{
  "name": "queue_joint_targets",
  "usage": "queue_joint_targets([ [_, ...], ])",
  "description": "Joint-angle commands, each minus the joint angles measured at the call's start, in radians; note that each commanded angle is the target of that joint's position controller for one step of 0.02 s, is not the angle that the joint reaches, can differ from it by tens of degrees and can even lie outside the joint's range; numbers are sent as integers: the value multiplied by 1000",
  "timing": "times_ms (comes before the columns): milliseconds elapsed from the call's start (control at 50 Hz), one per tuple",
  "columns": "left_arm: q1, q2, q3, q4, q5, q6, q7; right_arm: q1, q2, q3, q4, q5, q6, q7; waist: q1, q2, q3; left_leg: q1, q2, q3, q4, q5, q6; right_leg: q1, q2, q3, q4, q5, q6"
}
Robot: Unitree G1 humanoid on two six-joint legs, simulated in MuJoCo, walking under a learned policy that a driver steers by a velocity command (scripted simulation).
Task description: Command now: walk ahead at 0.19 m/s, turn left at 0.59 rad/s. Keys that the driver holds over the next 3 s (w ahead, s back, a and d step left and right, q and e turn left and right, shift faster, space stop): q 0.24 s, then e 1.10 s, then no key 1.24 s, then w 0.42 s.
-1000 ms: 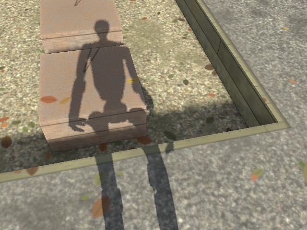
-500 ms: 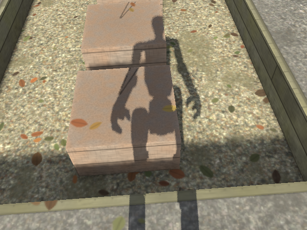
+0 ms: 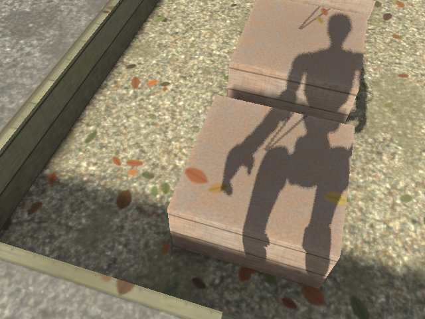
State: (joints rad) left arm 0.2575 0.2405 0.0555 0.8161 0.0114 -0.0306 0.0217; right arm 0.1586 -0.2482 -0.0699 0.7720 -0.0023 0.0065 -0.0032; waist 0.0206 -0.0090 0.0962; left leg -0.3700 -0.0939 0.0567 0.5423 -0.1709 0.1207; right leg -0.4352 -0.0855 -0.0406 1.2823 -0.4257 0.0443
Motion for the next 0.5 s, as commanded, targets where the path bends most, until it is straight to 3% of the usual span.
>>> queue_joint_targets([
  [20,85,94,25,-61,25,28,-1,77,-103,-22,-44,1,-12,-11,12,17,-155,195,260,-278,-200,694,153,-101,-17,59,-67,61,6],
  [80,66,80,21,-79,16,59,-2,98,-154,-34,-54,-6,-25,0,22,30,-186,162,229,-270,-205,689,140,-91,8,57,-138,116,12],
  [140,-23,98,20,-114,20,74,5,143,-165,-36,-63,-2,-9,1,-7,49,-174,170,226,-330,-230,499,114,-147,15,77,-202,161,12],
  [240,-150,113,17,-166,10,88,8,220,-168,-38,-79,1,14,-6,-58,86,-145,275,235,-451,-226,339,97,-248,31,115,-292,181,-1],
  [300,-135,100,8,-157,2,85,2,210,-142,-24,-89,-10,18,-9,-52,93,-150,298,240,-422,-213,394,87,-198,36,102,-368,164,-17],
  [380,-127,61,-16,-146,-12,86,-12,175,-86,15,-90,-26,17,-6,-51,106,-146,194,220,-348,-204,409,69,38,55,68,-533,99,-42],
  [420,-126,60,-22,-142,-21,85,-14,165,-94,23,-82,-26,19,-10,-56,114,-125,167,229,-357,-199,341,61,123,76,58,-641,68,-60],
  [460,-71,72,-22,-134,-16,64,-9,153,-143,11,-71,-9,19,-23,-16,66,-108,131,223,-353,-140,272,29,243,79,72,-881,235,-81],
  [480,-66,100,-20,-141,-6,46,-5,163,-138,12,-70,-4,14,-33,-27,29,-125,114,196,-345,-103,187,-7,305,19,168,-929,321,-95],
  [500,-47,179,-10,-156,8,34,-3,199,-119,14,-87,-8,9,-39,-63,-113,-165,75,114,-263,26,8,-37,365,-139,353,-932,549,-136],
])
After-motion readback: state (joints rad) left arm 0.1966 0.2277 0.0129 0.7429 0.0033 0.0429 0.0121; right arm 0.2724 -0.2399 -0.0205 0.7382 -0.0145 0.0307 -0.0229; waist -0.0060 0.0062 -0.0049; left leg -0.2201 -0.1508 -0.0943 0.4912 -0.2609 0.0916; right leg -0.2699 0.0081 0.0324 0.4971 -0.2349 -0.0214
